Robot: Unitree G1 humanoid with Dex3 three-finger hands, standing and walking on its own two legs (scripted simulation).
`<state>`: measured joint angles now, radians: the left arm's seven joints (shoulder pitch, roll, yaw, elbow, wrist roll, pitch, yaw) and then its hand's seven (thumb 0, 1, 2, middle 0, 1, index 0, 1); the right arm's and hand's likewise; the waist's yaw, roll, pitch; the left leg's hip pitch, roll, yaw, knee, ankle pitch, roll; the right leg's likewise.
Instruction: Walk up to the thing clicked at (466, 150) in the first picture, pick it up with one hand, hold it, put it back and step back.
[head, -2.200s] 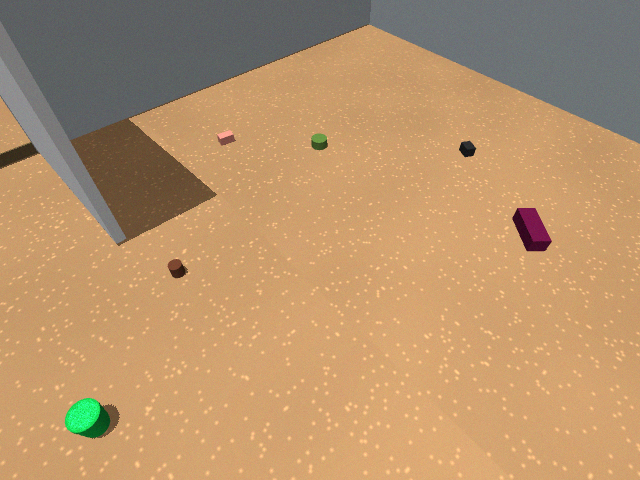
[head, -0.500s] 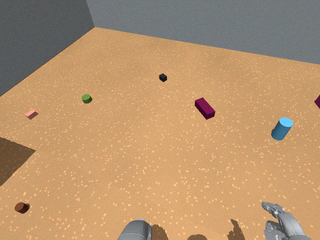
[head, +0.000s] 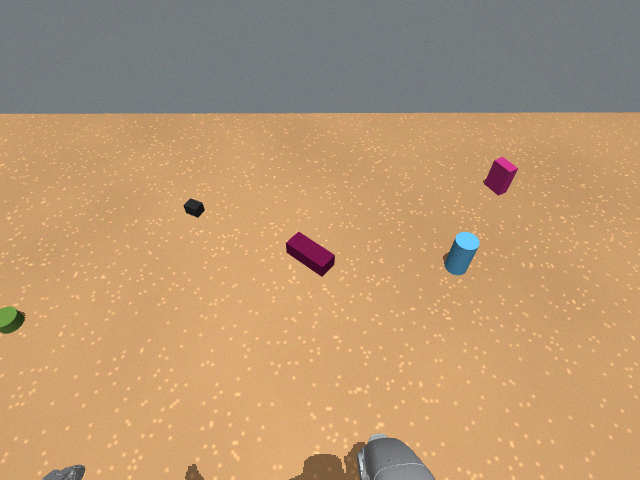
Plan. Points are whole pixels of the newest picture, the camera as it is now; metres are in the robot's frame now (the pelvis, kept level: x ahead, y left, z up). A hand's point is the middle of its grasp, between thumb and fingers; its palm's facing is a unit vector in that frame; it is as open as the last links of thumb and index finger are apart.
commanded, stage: walk up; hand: left
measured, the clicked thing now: (194, 207) +1.29 +0.40 -0.75
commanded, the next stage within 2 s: none
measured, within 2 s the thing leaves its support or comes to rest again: neither
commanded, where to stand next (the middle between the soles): +0.84 +0.34 m, yaw -26 degrees
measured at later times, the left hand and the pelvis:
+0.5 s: hand (82, 386) +0.31 +0.34 -0.13, palm faces -0.15 -0.88 -0.46, open 7.4 cm; pelvis +0.22 +0.07 -0.01, yaw -10 degrees
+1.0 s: hand (76, 245) +0.59 +0.42 -0.13, palm faces -0.33 -0.81 -0.48, open 7.4 cm; pelvis +0.42 +0.18 -0.02, yaw -18 degrees
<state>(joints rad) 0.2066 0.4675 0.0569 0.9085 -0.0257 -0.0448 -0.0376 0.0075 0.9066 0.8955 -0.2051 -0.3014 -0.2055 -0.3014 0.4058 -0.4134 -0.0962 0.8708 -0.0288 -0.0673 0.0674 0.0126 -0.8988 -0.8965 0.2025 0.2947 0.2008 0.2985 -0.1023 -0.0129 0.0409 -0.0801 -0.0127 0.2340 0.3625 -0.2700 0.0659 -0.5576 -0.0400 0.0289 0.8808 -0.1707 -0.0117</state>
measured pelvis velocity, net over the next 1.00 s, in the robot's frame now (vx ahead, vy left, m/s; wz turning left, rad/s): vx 0.42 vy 0.18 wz -0.31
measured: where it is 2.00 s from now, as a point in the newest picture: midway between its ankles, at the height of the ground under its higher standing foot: (197, 330)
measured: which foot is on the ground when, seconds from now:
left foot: down 0.00-0.20, up 0.22-0.58, down 0.60-1.00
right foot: up 0.00-0.14, down 0.16-0.64, up 0.66-1.00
